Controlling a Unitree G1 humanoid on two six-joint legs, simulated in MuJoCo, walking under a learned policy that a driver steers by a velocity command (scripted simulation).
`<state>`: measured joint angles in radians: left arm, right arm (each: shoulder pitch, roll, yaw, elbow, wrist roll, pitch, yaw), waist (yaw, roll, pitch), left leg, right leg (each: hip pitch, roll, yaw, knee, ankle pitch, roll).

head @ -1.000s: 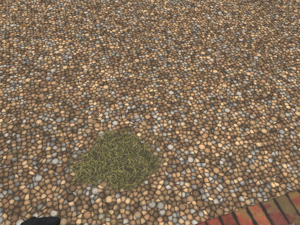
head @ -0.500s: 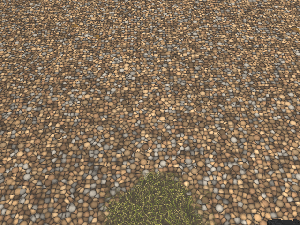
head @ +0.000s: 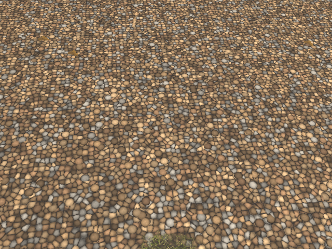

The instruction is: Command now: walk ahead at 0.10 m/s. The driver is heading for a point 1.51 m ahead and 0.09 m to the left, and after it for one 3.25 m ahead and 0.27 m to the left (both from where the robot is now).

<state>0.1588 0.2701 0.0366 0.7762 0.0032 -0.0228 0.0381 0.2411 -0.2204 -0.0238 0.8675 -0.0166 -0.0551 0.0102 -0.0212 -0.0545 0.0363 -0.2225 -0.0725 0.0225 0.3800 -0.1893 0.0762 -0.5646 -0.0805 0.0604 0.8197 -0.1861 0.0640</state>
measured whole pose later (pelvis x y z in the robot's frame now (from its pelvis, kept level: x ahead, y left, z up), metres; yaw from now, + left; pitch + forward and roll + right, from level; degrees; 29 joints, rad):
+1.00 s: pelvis +0.26 -0.06 +0.00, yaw +0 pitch +1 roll -1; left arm 0.42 0.21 0.05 1.03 -0.01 -0.08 0.01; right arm 0.00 -0.24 -0.06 0.88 0.02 -0.06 0.02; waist 0.08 0.04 0.03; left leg -0.62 0.08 -0.01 0.62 0.02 0.01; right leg 0.10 0.04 -0.04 0.17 -0.29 -0.04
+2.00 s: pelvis +0.83 -0.09 +0.01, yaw -1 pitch +1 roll -1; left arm 0.32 0.24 0.05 1.00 0.00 -0.09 -0.01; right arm 0.11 -0.28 -0.07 0.92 0.01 -0.07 -0.01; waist 0.05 0.04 0.01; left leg -0.67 0.14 -0.04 0.84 -0.07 0.01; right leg -0.08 0.07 -0.06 0.22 -0.16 -0.07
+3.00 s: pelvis +1.40 +0.02 +0.00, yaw +23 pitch +2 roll -1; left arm 0.33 0.26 0.05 0.89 -0.01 -0.09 -0.02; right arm 0.17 -0.29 -0.06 0.75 0.00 -0.07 -0.01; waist 0.06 0.03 0.02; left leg -0.57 0.07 -0.05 0.89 -0.27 0.01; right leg -0.18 0.05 0.02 0.32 -0.17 -0.04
